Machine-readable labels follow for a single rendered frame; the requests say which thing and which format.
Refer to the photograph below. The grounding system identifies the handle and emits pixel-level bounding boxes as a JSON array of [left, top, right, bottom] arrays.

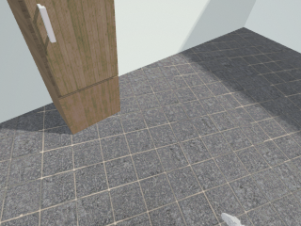
[[37, 4, 56, 43]]

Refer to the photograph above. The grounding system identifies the right robot hand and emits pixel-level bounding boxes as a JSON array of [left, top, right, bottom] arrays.
[[221, 213, 245, 226]]

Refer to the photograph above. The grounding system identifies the cupboard door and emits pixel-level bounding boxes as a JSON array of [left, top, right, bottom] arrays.
[[24, 0, 118, 96]]

